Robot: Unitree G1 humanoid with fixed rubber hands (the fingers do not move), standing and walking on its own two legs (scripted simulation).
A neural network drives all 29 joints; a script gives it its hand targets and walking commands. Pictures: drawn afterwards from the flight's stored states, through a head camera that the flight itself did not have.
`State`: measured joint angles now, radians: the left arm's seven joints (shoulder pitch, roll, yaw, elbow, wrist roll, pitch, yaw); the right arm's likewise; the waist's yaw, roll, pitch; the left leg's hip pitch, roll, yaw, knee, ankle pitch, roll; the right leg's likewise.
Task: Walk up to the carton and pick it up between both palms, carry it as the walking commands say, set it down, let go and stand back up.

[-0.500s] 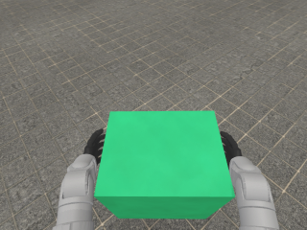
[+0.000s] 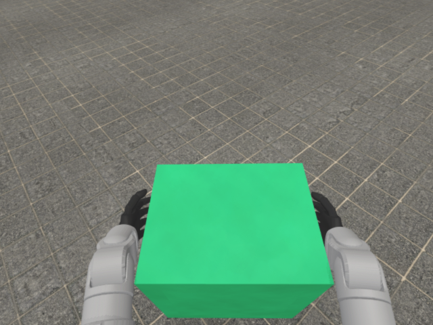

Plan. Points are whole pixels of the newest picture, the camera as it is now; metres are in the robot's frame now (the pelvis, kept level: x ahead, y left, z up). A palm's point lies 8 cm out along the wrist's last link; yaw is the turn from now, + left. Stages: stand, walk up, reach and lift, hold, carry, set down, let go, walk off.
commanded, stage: reach and lift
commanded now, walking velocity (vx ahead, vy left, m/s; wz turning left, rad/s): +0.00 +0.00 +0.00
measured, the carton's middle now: (229, 247) +0.27 +0.00 -0.04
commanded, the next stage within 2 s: hold in 0.06 s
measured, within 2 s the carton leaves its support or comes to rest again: neither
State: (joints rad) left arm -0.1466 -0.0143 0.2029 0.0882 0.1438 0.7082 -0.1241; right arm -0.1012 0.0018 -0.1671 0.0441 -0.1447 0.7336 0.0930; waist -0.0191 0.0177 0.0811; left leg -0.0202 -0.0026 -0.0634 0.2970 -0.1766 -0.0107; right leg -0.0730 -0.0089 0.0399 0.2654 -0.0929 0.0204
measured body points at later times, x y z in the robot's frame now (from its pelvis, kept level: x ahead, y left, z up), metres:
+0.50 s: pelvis +0.00 -0.01 +0.00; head -0.01 -0.02 +0.45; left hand +0.29 +0.18 +0.03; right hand +0.28 -0.19 +0.02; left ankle +0.00 +0.13 -0.75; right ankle +0.04 -0.13 -0.75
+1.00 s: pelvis +0.01 +0.00 +0.00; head +0.00 +0.00 +0.45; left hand +0.29 +0.18 +0.03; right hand +0.27 -0.19 +0.02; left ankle +0.00 +0.13 -0.75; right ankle +0.04 -0.13 -0.75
